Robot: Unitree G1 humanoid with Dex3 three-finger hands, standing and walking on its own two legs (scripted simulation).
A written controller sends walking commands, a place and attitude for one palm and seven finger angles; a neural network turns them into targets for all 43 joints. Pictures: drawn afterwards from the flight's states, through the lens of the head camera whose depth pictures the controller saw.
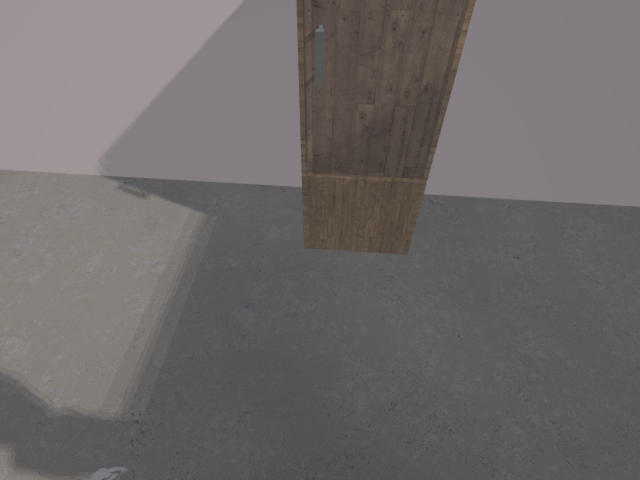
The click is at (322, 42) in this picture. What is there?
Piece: cupboard door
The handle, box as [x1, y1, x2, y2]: [315, 25, 323, 84]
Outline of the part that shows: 322,25 319,25 319,27 315,30 315,84 322,84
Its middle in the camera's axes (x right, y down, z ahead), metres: +0.00 -0.49 +1.03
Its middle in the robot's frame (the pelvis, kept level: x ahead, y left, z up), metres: +1.10 +0.06 +0.06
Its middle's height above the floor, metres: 0.83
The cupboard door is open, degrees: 0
